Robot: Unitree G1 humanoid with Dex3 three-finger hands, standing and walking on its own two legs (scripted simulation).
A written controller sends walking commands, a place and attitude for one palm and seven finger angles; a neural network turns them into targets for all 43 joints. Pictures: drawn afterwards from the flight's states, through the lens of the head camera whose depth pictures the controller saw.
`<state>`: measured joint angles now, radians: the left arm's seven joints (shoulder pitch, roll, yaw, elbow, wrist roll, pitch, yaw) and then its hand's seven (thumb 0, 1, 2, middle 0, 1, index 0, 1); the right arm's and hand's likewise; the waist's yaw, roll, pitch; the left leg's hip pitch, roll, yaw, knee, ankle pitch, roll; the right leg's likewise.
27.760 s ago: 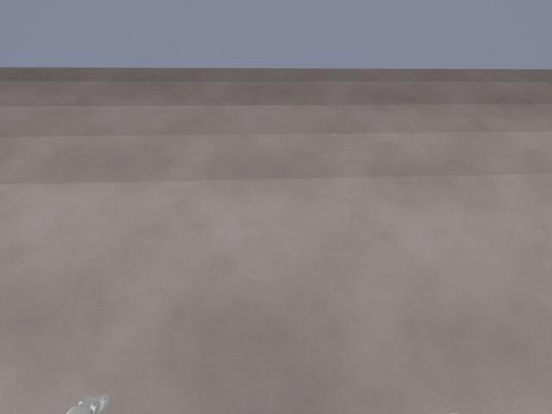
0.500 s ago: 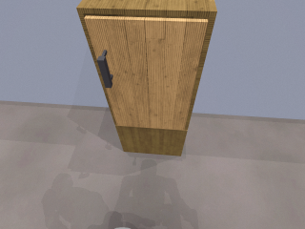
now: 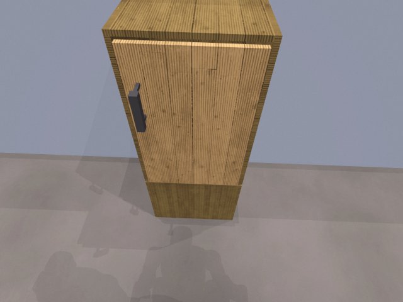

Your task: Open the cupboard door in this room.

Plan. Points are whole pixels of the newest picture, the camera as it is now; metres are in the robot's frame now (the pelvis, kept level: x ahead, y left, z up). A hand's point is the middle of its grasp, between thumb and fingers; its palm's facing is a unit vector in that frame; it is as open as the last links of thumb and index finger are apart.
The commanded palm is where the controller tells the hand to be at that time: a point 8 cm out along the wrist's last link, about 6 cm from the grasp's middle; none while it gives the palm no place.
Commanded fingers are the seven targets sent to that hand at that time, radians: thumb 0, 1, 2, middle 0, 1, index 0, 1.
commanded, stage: come to a stop and stand still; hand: left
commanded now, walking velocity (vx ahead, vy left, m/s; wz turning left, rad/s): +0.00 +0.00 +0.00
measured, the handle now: (139, 107) +0.58 +0.21 +0.03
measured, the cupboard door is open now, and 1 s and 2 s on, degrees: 0 0 0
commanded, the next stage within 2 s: look again from close up in 0.06 s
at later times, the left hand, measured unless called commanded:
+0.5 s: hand out of the picture +0.00 +0.17 -0.17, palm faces +0.01 -0.97 -0.23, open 7.4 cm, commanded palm none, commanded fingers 0.00 0.90 0.90 -0.20 -0.30 -0.20 -0.30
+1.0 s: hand out of the picture -0.03 +0.13 -0.19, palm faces +0.07 -0.99 -0.15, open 7.4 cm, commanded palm none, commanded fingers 0.00 0.90 0.90 -0.20 -0.30 -0.20 -0.30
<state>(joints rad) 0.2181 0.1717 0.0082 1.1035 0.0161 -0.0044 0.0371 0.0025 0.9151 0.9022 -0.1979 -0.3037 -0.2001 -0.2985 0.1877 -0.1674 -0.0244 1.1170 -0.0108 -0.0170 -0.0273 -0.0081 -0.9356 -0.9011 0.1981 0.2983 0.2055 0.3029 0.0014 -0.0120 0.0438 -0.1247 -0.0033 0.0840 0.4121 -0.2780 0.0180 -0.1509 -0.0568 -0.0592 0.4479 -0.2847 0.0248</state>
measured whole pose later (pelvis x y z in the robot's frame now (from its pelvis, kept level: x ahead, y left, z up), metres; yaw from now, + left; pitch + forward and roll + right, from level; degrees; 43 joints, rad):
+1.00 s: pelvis +0.00 -0.02 -0.01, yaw +1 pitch +0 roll -1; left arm 0.35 0.12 0.01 1.10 0.03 -0.01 0.02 0.00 0.90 0.90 -0.20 -0.30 -0.20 -0.30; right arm 0.33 -0.15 0.00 1.11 -0.03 0.00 -0.01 0.01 -0.91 -0.90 0.19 0.30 0.20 0.30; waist 0.01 0.01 0.01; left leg -0.22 0.06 0.05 0.60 -0.37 0.02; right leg -0.20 -0.01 -0.09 0.55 -0.35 -0.02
